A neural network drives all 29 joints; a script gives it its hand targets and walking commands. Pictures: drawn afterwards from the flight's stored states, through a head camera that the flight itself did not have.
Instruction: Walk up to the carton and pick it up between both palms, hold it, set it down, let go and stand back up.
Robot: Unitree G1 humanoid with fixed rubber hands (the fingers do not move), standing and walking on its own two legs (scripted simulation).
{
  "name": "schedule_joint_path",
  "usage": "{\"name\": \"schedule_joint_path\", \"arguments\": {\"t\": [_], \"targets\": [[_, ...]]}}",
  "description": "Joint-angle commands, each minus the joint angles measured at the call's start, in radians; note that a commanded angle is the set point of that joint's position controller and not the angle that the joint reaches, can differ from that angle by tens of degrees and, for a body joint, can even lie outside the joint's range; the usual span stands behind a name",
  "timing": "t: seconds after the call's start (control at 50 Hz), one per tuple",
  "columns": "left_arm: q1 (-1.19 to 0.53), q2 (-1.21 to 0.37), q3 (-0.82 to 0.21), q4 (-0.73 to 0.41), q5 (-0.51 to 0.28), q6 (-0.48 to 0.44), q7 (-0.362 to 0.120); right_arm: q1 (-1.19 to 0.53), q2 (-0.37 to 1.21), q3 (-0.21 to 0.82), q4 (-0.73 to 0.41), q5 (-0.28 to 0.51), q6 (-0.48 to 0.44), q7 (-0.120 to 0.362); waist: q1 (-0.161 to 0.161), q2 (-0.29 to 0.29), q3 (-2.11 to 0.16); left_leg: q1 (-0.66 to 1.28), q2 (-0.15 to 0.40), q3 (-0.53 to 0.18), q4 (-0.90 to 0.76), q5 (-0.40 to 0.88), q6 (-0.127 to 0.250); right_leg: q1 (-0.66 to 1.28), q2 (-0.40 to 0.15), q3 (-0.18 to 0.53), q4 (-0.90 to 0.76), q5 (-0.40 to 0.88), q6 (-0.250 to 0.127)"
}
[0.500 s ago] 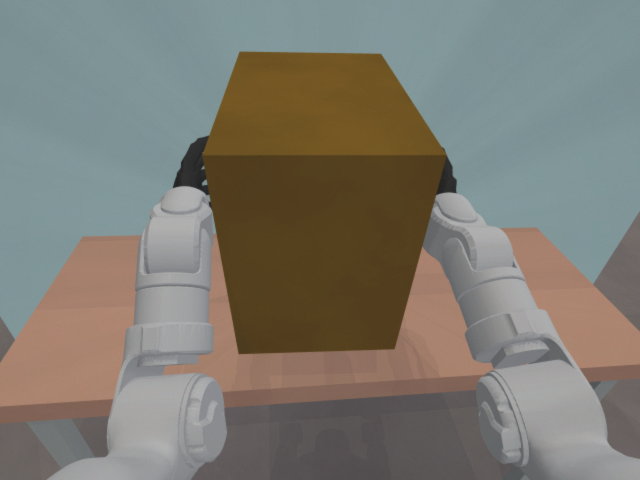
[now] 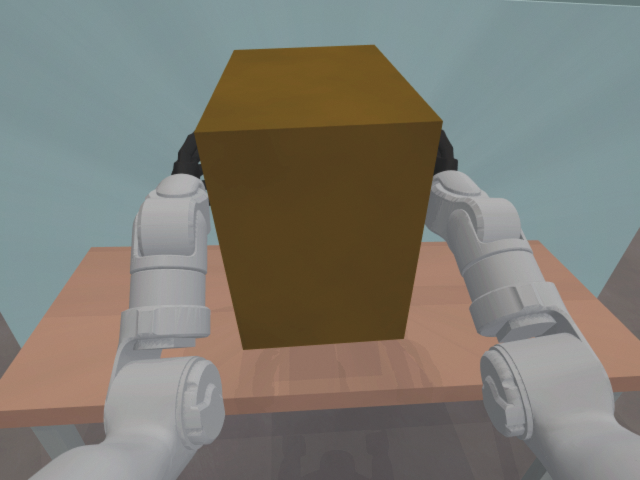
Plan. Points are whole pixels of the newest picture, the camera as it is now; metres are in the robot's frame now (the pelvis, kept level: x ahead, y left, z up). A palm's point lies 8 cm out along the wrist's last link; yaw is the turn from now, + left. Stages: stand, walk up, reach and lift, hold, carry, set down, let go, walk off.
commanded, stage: hold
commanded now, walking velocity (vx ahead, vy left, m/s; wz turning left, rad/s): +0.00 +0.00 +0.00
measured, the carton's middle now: (313, 185) +0.43 +0.01 +0.25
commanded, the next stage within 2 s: none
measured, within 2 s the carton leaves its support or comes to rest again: neither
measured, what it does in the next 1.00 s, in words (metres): stands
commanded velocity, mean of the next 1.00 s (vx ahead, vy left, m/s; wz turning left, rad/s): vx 0.00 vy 0.00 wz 0.00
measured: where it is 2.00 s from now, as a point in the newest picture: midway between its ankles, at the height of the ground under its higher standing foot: outside the picture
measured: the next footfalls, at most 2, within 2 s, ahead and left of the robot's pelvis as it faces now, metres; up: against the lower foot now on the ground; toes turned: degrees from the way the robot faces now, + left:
none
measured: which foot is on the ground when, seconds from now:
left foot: down 0.00-1.00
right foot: down 0.00-1.00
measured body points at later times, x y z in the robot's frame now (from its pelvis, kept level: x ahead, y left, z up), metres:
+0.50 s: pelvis +0.00 +0.00 +0.00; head -0.09 +0.02 +0.44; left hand +0.38 +0.16 +0.27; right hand +0.39 -0.14 +0.28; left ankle +0.03 +0.12 -0.75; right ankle +0.00 -0.11 -0.75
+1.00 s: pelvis +0.00 +0.00 +0.00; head -0.09 +0.02 +0.44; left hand +0.38 +0.16 +0.27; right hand +0.38 -0.14 +0.28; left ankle +0.03 +0.12 -0.75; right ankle +0.00 -0.11 -0.75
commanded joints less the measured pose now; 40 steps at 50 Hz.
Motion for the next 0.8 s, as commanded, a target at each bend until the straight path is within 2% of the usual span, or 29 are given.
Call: {"name": "schedule_joint_path", "arguments": {"t": [0.0,0.22,0.52,0.78], "targets": [[-0.846,-0.575,-0.4,-0.113,-0.187,-0.102,-0.139,-0.869,0.669,0.253,-0.281,0.136,-0.002,0.121,-0.007,0.066,-0.304,0.099,-0.066,0.01,-0.042,0.183,-0.017,-0.007,0.045,0.022,-0.05,0.181,0.071],[-0.869,-0.574,-0.388,-0.096,-0.2,-0.115,-0.138,-0.897,0.674,0.255,-0.294,0.154,-0.001,0.115,-0.005,0.059,-0.339,0.103,-0.069,0.004,-0.031,0.202,-0.015,-0.011,0.047,0.022,-0.05,0.19,0.073],[-0.865,-0.585,-0.409,-0.13,-0.21,-0.109,-0.129,-0.882,0.664,0.261,-0.312,0.167,0.01,0.114,-0.012,0.079,-0.35,0.114,-0.065,-0.003,-0.021,0.235,-0.028,-0.01,0.051,0.021,-0.044,0.205,0.07],[-0.85,-0.584,-0.41,-0.14,-0.203,-0.1,-0.13,-0.878,0.662,0.268,-0.325,0.171,0.015,0.113,-0.009,0.074,-0.342,0.122,-0.064,-0.003,-0.018,0.252,-0.03,-0.004,0.054,0.021,-0.043,0.221,0.069]]}}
